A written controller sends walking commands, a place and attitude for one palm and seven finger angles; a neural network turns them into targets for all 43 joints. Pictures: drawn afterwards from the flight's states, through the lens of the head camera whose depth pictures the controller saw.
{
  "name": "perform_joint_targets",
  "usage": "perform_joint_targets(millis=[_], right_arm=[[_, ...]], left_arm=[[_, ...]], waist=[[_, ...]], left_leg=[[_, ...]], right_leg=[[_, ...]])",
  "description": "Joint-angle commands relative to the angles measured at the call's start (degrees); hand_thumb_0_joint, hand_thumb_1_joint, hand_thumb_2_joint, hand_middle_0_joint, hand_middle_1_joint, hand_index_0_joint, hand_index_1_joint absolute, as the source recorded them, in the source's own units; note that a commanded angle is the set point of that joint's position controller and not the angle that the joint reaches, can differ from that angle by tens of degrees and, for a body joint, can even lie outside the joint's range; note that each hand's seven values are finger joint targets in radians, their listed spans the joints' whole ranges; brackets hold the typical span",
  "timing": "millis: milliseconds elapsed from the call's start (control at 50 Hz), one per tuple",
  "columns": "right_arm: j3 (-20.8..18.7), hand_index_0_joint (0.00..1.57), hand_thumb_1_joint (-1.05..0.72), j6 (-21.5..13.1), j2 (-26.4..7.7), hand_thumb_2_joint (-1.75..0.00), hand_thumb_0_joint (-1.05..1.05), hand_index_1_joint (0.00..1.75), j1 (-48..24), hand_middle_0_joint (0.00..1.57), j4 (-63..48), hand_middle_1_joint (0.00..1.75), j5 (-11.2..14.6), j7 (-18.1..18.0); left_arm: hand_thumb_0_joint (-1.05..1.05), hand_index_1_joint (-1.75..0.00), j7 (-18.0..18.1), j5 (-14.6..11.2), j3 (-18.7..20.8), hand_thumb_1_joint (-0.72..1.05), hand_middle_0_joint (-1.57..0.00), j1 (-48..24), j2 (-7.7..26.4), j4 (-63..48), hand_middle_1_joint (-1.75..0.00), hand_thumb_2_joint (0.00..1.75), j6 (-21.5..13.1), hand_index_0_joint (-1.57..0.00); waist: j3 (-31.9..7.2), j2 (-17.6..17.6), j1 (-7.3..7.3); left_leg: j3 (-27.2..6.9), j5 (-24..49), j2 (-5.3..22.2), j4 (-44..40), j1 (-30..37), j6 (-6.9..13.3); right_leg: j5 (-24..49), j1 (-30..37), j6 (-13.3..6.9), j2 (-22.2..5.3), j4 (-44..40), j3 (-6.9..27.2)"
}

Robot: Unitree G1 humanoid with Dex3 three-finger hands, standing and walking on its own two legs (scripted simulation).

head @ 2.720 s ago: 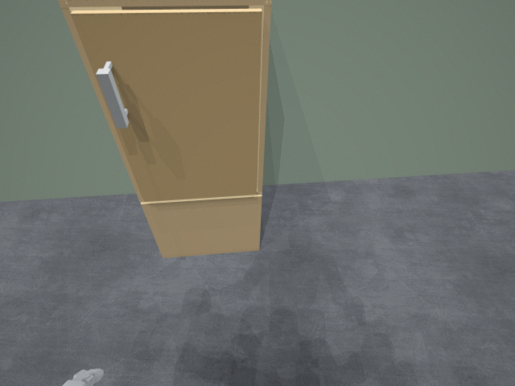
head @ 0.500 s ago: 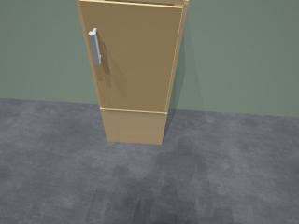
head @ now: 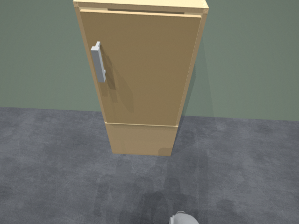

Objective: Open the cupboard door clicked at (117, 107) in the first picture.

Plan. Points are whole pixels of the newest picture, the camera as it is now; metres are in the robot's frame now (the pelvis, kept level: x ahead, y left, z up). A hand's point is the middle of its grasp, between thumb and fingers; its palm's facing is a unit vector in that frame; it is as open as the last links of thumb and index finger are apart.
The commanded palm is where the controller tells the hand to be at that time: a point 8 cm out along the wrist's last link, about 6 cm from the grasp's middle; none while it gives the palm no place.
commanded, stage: come to a stop and stand still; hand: left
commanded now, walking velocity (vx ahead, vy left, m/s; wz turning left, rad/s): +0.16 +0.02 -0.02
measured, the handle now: (100, 62) +0.65 +0.21 +0.07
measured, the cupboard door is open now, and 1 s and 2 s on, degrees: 0 0 0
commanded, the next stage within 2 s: look again from close up in 1.46 s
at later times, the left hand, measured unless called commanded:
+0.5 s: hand out of the picture +0.14 +0.20 -0.18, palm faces +0.08 -0.97 -0.25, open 7.3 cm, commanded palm none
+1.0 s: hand out of the picture +0.05 +0.23 -0.17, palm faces +0.03 -0.97 -0.22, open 7.4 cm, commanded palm none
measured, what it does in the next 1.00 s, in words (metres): steps on the spot: right foot, then left foot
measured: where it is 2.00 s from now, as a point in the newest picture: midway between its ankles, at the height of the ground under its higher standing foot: outside the picture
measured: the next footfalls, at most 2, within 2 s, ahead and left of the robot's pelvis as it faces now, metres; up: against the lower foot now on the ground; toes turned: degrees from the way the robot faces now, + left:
right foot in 0.12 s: +0.19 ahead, -0.12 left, +0.00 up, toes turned -7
left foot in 0.56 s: +0.17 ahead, +0.13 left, +0.00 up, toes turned +6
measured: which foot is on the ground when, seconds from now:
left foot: down 0.00-0.14, up 0.16-0.54, down 0.56-1.00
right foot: up 0.00-0.10, down 0.12-0.58, up 0.60-0.94, down 0.96-1.00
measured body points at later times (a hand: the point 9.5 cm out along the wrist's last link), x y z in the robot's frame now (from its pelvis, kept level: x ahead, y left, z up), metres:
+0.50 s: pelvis +0.09 +0.00 -0.01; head +0.13 +0.01 +0.44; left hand +0.14 +0.25 -0.16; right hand +0.19 -0.24 -0.15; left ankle +0.10 +0.13 -0.71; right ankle +0.15 -0.11 -0.74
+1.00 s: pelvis +0.05 +0.05 +0.00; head +0.05 +0.04 +0.45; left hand +0.05 +0.28 -0.15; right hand +0.08 -0.18 -0.16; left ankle +0.09 +0.13 -0.74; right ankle +0.00 -0.08 -0.74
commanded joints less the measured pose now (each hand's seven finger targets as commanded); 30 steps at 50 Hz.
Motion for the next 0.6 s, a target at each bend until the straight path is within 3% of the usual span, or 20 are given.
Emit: perform_joint_targets(millis=[0,40,60,80,100,120,140,160,180,220,240,260,280,440,480,500,520,540,560,580], right_arm=[[-2.17,0.2,-0.9,-0.38,-9.0,-0.9,0.0,0.3,5.68,0.2,0.63,0.3,-0.4,-0.78],[-2.47,0.2,-0.9,-0.22,-10.08,-0.9,0.0,0.3,4.38,0.2,0.47,0.3,-0.03,-0.78],[-2.75,0.2,-0.9,-0.18,-10.49,-0.9,0.0,0.3,3.42,0.2,0.25,0.3,0.22,-0.66],[-2.7,0.2,-0.9,-0.29,-9.78,-0.9,0.0,0.3,3.06,0.2,-0.54,0.3,0.69,-0.41],[-2.38,0.2,-0.9,-0.7,-6.96,-0.9,0.0,0.3,5.72,0.2,-1.94,0.3,1.26,-0.03],[-2.6,0.2,-0.9,-0.02,-7.6,-0.9,0.0,0.3,4.95,0.2,-2.58,0.3,1.42,-0.55],[-2.85,0.2,-0.9,0.93,-7.55,-0.9,0.0,0.3,2.8,0.2,-2.52,0.3,1.53,-0.94],[-3.01,0.2,-0.9,2.08,-6.17,-0.9,0.0,0.3,-0.7,0.2,-3.34,0.3,1.43,-0.76],[-2.9,0.2,-0.9,3.3,-4.67,-0.9,0.0,0.3,-2.84,0.2,-3.77,0.3,1.3,-0.61],[-2.94,0.2,-0.9,5.81,-3.93,-0.9,0.0,0.3,-3.09,0.2,-3.8,0.3,0.82,-0.2],[-3.07,0.2,-0.9,6.59,-4.0,-0.9,0.0,0.3,-3.27,0.2,-4.29,0.3,0.51,0.07],[-3.48,0.2,-0.9,6.86,-4.11,-0.9,0.0,0.3,-3.6,0.2,-4.75,0.3,0.38,0.35],[-3.56,0.2,-0.9,7.14,-4.69,-0.9,0.0,0.3,-4.62,0.2,-5.44,0.3,0.19,0.65],[-4.2,0.2,-0.9,6.19,-8.33,-0.9,0.0,0.3,-13.29,0.2,-10.65,0.3,0.31,1.22],[-4.1,0.2,-0.9,5.44,-8.36,-0.9,0.0,0.3,-12.0,0.2,-10.63,0.3,0.44,1.1],[-3.98,0.2,-0.9,5.03,-8.83,-0.9,0.0,0.3,-10.02,0.2,-9.89,0.3,0.38,1.11],[-4.14,0.2,-0.9,4.51,-10.45,-0.9,0.0,0.3,-8.96,0.2,-9.54,0.3,0.32,1.12],[-4.96,0.2,-0.9,3.91,-15.23,-0.9,0.0,0.3,-10.16,0.2,-10.62,0.3,-0.27,1.01],[-5.13,0.2,-0.9,4.34,-18.0,-0.9,0.0,0.3,-12.99,0.2,-12.5,0.3,-0.42,0.81],[-4.49,0.2,-0.9,4.47,-16.95,-0.9,0.0,0.3,-16.27,0.2,-13.38,0.3,-0.85,0.4]], left_arm=[[0.0,-0.3,-0.04,-0.03,0.55,0.9,-0.2,-5.75,1.36,-5.57,-0.3,0.9,-2.2,-0.2],[0.0,-0.3,0.32,0.12,0.78,0.9,-0.2,1.0,2.35,-3.63,-0.3,0.9,-2.75,-0.2],[0.0,-0.3,0.55,0.23,1.34,0.9,-0.2,7.44,3.96,-1.78,-0.3,0.9,-3.29,-0.2],[0.0,-0.3,0.94,0.57,2.15,0.9,-0.2,14.18,6.34,0.13,-0.3,0.9,-4.12,-0.2],[0.0,-0.3,1.84,0.8,3.44,0.9,-0.2,19.78,11.38,1.28,-0.3,0.9,-4.98,-0.2],[0.0,-0.3,2.02,-0.64,2.97,0.9,-0.2,20.52,12.68,1.83,-0.3,0.9,-4.66,-0.2],[0.0,-0.3,2.53,-0.58,2.56,0.9,-0.2,14.24,11.6,0.35,-0.3,0.9,-4.23,-0.2],[0.0,-0.3,3.11,-0.31,2.14,0.9,-0.2,8.58,9.96,-1.25,-0.3,0.9,-3.52,-0.2],[0.0,-0.3,3.42,-0.14,1.56,0.9,-0.2,5.8,8.24,-2.26,-0.3,0.9,-2.92,-0.2],[0.0,-0.3,3.66,-0.06,0.97,0.9,-0.2,2.09,6.72,-2.93,-0.3,0.9,-2.14,-0.2],[0.0,-0.3,3.68,0.05,1.31,0.9,-0.2,1.82,6.63,-3.56,-0.3,0.9,-1.77,-0.2],[0.0,-0.3,3.78,0.21,1.81,0.9,-0.2,1.39,7.17,-4.08,-0.3,0.9,-1.47,-0.2],[0.0,-0.3,3.66,0.1,2.1,0.9,-0.2,1.19,8.16,-4.53,-0.3,0.9,-1.24,-0.2],[0.0,-0.3,2.84,0.82,3.03,0.9,-0.2,0.86,11.26,-6.59,-0.3,0.9,0.02,-0.2],[0.0,-0.3,2.76,0.78,3.1,0.9,-0.2,0.88,11.61,-6.54,-0.3,0.9,0.24,-0.2],[0.0,-0.3,2.72,0.39,3.11,0.9,-0.2,0.51,11.54,-6.5,-0.3,0.9,0.45,-0.2],[0.0,-0.3,2.55,-0.08,2.71,0.9,-0.2,1.2,10.06,-6.49,-0.3,0.9,0.75,-0.2],[0.0,-0.3,2.32,-0.55,2.11,0.9,-0.2,3.55,6.56,-7.09,-0.3,0.9,1.22,-0.2],[0.0,-0.3,2.43,-0.47,1.47,0.9,-0.2,2.76,5.48,-7.52,-0.3,0.9,1.65,-0.2],[0.0,-0.3,2.6,-0.39,1.83,0.9,-0.2,2.65,6.27,-6.92,-0.3,0.9,1.96,-0.2]], waist=[[7.07,7.71,-0.43],[4.01,7.15,2.6],[0.42,4.95,5.5],[-3.69,1.49,8.13],[-10.95,-9.37,8.58],[-13.13,-6.57,6.75],[-9.11,-3.07,5.29],[-3.0,-1.96,4.58],[0.27,-0.21,3.16],[1.12,-0.16,0.78],[0.2,-1.65,0.75],[-0.69,-1.35,0.8],[-1.21,-3.19,1.0],[-6.73,-10.41,3.06],[-7.85,-8.9,1.99],[-8.64,-8.06,0.96],[-8.63,-2.86,0.41],[-7.25,12.64,1.19],[-3.37,18.7,1.4],[-1.44,13.59,2.28]], left_leg=[[-6.81,41.55,17.52,1.43,-3.26,5.34],[-4.93,51.72,16.43,9.0,-3.6,3.81],[-4.12,50.67,15.54,16.05,-5.18,2.35],[-3.2,42.0,13.32,27.09,-13.57,0.3],[0.58,12.84,4.03,44.78,-27.29,-2.82],[-3.18,-15.23,2.06,54.94,-25.9,-3.58],[-7.71,-14.79,5.16,54.33,-23.98,-3.43],[-6.75,-13.54,6.04,53.96,-24.52,-3.6],[-7.12,-12.05,7.19,53.45,-24.44,-4.05],[-6.52,-9.88,7.37,50.55,-22.59,-5.15],[-5.53,-9.02,7.0,49.09,-22.88,-5.65],[-4.56,-8.06,6.62,47.81,-23.54,-5.95],[-4.01,-6.59,6.65,47.68,-24.54,-6.4],[-2.5,-6.09,5.53,33.56,-24.67,-7.01],[-1.37,-1.86,5.11,23.68,-20.46,-6.75],[-1.01,4.58,5.26,16.07,-15.24,-6.54],[-2.4,10.49,7.12,9.39,-9.48,-6.12],[-16.0,20.38,18.89,3.82,-7.73,-2.6],[-22.07,29.35,25.79,0.69,-16.33,1.95],[-19.94,26.52,25.87,-0.12,-21.45,4.93]], right_leg=[[-1.45,0.85,-1.89,2.12,-8.48,-1.52],[0.06,9.98,-3.02,4.99,-12.25,-3.42],[3.92,18.12,-3.3,5.18,-16.6,-2.87],[10.86,30.73,-5.21,0.96,-18.29,2.45],[32.33,43.89,-11.88,-15.49,-20.44,24.05],[53.16,39.59,-16.97,-23.03,-24.4,28.99],[53.82,32.06,-17.58,-21.44,-24.83,24.27],[51.56,23.11,-16.45,-19.79,-25.57,20.08],[48.24,16.46,-15.36,-17.89,-26.11,16.3],[39.64,9.83,-12.95,-15.23,-28.47,9.63],[36.76,9.85,-12.17,-14.13,-28.65,8.17],[35.9,10.87,-12.02,-13.59,-28.16,7.16],[34.7,10.69,-11.87,-13.55,-28.06,6.58],[31.05,19.86,-11.3,-11.64,-24.32,8.3],[27.83,20.38,-9.85,-10.66,-21.56,8.17],[22.94,18.31,-7.85,-9.82,-19.52,7.52],[14.69,14.5,-5.29,-7.13,-15.88,5.96],[-5.63,5.97,-1.32,-0.12,-8.5,1.33],[-20.66,5.83,0.35,3.78,1.35,2.6],[-19.77,8.1,0.05,2.78,7.02,6.91]])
